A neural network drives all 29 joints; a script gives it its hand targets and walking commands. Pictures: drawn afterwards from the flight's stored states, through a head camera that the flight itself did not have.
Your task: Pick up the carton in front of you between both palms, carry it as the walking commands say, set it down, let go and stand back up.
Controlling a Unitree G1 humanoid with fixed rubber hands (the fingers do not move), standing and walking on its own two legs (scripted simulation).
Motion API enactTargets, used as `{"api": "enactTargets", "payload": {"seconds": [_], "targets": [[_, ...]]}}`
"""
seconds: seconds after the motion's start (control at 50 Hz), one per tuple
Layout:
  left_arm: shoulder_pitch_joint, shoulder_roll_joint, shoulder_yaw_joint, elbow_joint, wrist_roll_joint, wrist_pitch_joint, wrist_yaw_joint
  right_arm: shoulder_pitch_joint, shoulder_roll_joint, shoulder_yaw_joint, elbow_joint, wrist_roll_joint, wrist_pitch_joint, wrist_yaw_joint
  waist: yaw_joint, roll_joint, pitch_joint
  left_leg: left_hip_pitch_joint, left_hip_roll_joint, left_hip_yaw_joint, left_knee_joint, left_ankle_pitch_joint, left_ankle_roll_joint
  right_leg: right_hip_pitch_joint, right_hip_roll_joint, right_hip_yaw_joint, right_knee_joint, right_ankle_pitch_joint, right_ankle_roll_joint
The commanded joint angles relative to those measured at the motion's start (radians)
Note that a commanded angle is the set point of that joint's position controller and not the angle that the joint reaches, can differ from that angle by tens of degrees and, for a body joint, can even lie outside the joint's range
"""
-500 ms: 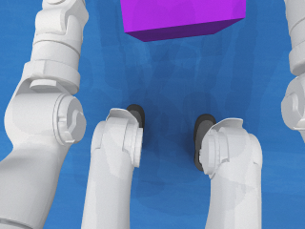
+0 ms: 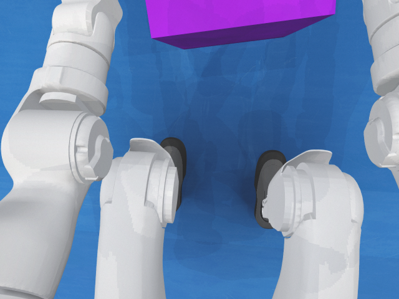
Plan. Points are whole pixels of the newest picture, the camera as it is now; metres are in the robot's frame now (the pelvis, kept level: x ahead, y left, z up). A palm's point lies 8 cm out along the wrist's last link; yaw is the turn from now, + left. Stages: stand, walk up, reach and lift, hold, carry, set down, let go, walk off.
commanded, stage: reach and lift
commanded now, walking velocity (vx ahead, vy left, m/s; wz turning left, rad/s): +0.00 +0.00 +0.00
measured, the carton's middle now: out of the picture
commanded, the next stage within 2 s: none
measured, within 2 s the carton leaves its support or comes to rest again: leaves its support in 0.54 s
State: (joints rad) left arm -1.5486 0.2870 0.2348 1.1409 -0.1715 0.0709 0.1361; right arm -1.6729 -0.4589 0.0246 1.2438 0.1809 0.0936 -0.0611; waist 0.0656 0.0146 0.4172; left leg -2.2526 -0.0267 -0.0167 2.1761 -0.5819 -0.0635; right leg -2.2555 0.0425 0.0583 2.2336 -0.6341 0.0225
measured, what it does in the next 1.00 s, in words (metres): rises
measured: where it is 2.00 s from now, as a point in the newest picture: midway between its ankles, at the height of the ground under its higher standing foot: (217, 194)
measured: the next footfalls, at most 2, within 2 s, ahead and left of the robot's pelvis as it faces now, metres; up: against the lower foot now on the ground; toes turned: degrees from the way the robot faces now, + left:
none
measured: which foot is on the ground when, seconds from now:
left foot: down 0.00-1.00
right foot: down 0.00-1.00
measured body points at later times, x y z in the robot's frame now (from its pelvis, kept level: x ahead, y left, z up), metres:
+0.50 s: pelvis +0.00 +0.00 +0.00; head +0.38 -0.02 +0.23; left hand +0.57 +0.16 -0.18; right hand +0.59 -0.15 -0.18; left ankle +0.11 +0.13 -0.34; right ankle +0.09 -0.12 -0.34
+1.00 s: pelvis -0.02 +0.01 +0.10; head +0.27 -0.01 +0.44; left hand +0.52 +0.15 +0.02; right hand +0.53 -0.15 +0.02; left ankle +0.12 +0.14 -0.34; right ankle +0.09 -0.13 -0.34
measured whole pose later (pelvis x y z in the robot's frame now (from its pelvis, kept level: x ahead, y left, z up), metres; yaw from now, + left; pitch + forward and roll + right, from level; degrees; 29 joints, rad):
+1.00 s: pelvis -0.02 +0.01 +0.10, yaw -3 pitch +44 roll +1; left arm -1.19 0.01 0.59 0.72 0.26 0.39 0.07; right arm -1.28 -0.09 -0.47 0.86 -0.27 0.38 -0.02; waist 0.04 -0.01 -0.08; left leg -2.11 -0.10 -0.09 1.81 -0.47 -0.09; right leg -2.11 0.12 0.10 1.83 -0.49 0.07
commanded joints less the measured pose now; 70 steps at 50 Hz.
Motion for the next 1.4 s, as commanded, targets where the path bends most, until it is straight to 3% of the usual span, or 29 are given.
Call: {"api": "enactTargets", "payload": {"seconds": [0.0, 0.1, 0.14, 0.2, 0.24, 0.3, 0.36, 0.44, 0.56, 0.6, 0.64, 0.68, 0.76, 0.86, 0.98, 1.16, 1.38], "targets": [[-0.26, 0.118, 0.016, -0.105, 0.013, -0.017, 0.0, -0.3, -0.091, -0.02, -0.102, -0.01, -0.015, -0.005, 0.033, -0.098, -1.223, 0.623, -0.017, 0.091, -0.125, 0.432, 0.015, 0.562, -0.003, -0.059, -0.19, 0.388, 0.004], [-0.339, 0.016, -0.021, -0.113, 0.002, -0.003, -0.013, -0.373, 0.025, 0.021, -0.112, 0.009, -0.003, 0.009, 0.039, -0.102, -1.182, 0.625, -0.029, 0.095, -0.134, 0.371, 0.019, 0.591, 0.011, -0.062, -0.202, 0.336, 0.0], [-0.338, -0.016, 0.012, -0.111, 0.041, 0.005, -0.019, -0.373, 0.061, 0.0, -0.108, -0.023, 0.006, 0.016, 0.041, -0.098, -1.145, 0.635, -0.035, 0.1, -0.135, 0.344, 0.016, 0.594, 0.018, -0.068, -0.207, 0.309, 0.002], [-0.489, -0.48, -0.062, -0.155, 0.081, 0.045, -0.13, -0.477, 0.546, 0.066, -0.118, -0.049, 0.036, 0.13, 0.034, -0.104, -1.083, 0.619, -0.06, 0.104, -0.13, 0.305, 0.022, 0.586, 0.05, -0.072, -0.204, 0.283, -0.008], [-0.534, -0.709, -0.089, -0.177, 0.108, 0.088, -0.214, -0.449, 0.788, 0.05, -0.124, -0.077, 0.064, 0.215, 0.028, -0.099, -1.02, 0.578, -0.075, 0.11, -0.12, 0.27, 0.028, 0.552, 0.062, -0.08, -0.189, 0.269, -0.018], [-0.527, -0.854, -0.118, -0.23, 0.113, 0.133, -0.293, -0.393, 0.947, 0.018, -0.168, -0.1, 0.097, 0.286, 0.017, -0.08, -0.97, 0.534, -0.076, 0.115, -0.111, 0.259, 0.042, 0.484, 0.07, -0.097, -0.185, 0.251, -0.031], [-0.505, -0.928, -0.141, -0.261, 0.077, 0.148, -0.322, -0.368, 1.01, 0.028, -0.221, -0.088, 0.111, 0.301, 0.005, -0.08, -1.008, 0.551, -0.081, 0.111, -0.096, 0.323, 0.051, 0.469, 0.072, -0.107, -0.177, 0.292, -0.034], [-0.536, -1.009, -0.221, -0.339, 0.007, 0.155, -0.326, -0.395, 1.102, 0.092, -0.334, -0.041, 0.118, 0.293, -0.004, -0.096, -1.239, 0.614, -0.086, 0.112, -0.077, 0.455, 0.046, 0.6, 0.076, -0.106, -0.156, 0.445, -0.034], [-0.596, -1.114, -0.357, -0.609, -0.056, 0.196, -0.297, -0.47, 1.262, 0.219, -0.658, 0.023, 0.152, 0.245, 0.012, -0.126, -1.952, 0.81, -0.11, 0.133, -0.116, 0.724, 0.03, 0.968, 0.093, -0.111, -0.165, 0.797, -0.015], [-0.594, -1.155, -0.391, -0.669, -0.037, 0.217, -0.286, -0.449, 1.324, 0.238, -0.717, 0.003, 0.178, 0.223, 0.01, -0.122, -2.108, 0.818, -0.124, 0.147, -0.148, 0.698, 0.028, 1.006, 0.104, -0.117, -0.2, 0.784, -0.003], [-0.547, -1.172, -0.394, -0.664, -0.007, 0.242, -0.28, -0.374, 1.355, 0.225, -0.685, -0.024, 0.21, 0.215, 0.015, -0.11, -2.051, 0.793, -0.128, 0.15, -0.193, 0.635, 0.023, 0.967, 0.115, -0.128, -0.248, 0.711, 0.006], [-0.463, -1.192, -0.36, -0.586, 0.041, 0.264, -0.291, -0.266, 1.378, 0.173, -0.584, -0.08, 0.236, 0.226, 0.007, -0.104, -1.832, 0.688, -0.132, 0.148, -0.248, 0.537, 0.016, 0.877, 0.118, -0.128, -0.309, 0.624, 0.009], [-0.359, -1.2, -0.189, -0.415, 0.187, 0.286, -0.319, -0.163, 1.385, -0.01, -0.387, -0.216, 0.257, 0.255, 0.007, -0.106, -1.452, 0.557, -0.136, 0.146, -0.357, 0.288, 0.027, 0.621, 0.121, -0.138, -0.442, 0.318, 0.006], [-0.349, -1.194, -0.077, -0.35, 0.282, 0.296, -0.326, -0.185, 1.353, -0.14, -0.325, -0.304, 0.258, 0.271, 0.004, -0.081, -1.377, 0.588, -0.135, 0.135, -0.47, 0.177, 0.035, 0.574, 0.128, -0.142, -0.542, 0.186, -0.006], [-0.381, -1.238, -0.112, -0.392, 0.276, 0.311, -0.331, -0.203, 1.369, -0.151, -0.355, -0.317, 0.27, 0.279, -0.019, -0.048, -1.51, 0.71, -0.135, 0.13, -0.557, 0.163, 0.029, 0.678, 0.131, -0.155, -0.622, 0.174, -0.008], [-0.286, -1.369, -0.274, -0.496, 0.205, 0.352, -0.354, -0.128, 1.494, 0.002, -0.491, -0.237, 0.311, 0.307, -0.03, -0.029, -1.746, 0.942, -0.141, 0.13, -0.653, 0.309, 0.014, 0.894, 0.136, -0.162, -0.715, 0.322, 0.002], [-0.023, -1.421, -0.338, -0.49, 0.202, 0.332, -0.354, 0.119, 1.583, 0.08, -0.522, -0.226, 0.295, 0.298, -0.031, -0.047, -1.572, 1.064, -0.144, 0.087, -0.811, 0.371, 0.015, 1.051, 0.138, -0.119, -0.879, 0.395, 0.015]]}}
